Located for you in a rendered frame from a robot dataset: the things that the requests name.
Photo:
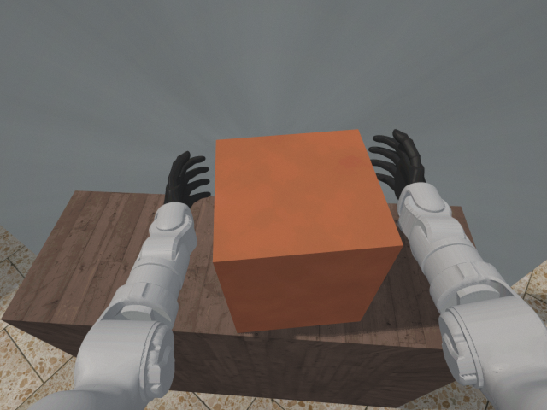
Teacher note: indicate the pedestal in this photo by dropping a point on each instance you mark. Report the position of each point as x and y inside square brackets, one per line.
[392, 356]

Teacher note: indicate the left robot upper arm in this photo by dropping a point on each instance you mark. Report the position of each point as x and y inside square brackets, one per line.
[123, 365]

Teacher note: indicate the robot left forearm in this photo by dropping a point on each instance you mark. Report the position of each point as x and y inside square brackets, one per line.
[157, 276]

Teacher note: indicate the right robot upper arm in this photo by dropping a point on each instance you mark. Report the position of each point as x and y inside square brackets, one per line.
[498, 347]

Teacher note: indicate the robot right forearm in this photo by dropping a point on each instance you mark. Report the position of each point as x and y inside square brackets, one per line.
[452, 265]

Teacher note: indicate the robot right hand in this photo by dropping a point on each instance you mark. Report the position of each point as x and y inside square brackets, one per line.
[407, 169]

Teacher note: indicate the robot left hand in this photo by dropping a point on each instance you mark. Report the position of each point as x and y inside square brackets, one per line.
[178, 189]

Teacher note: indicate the carton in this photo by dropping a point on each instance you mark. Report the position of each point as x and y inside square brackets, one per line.
[303, 234]

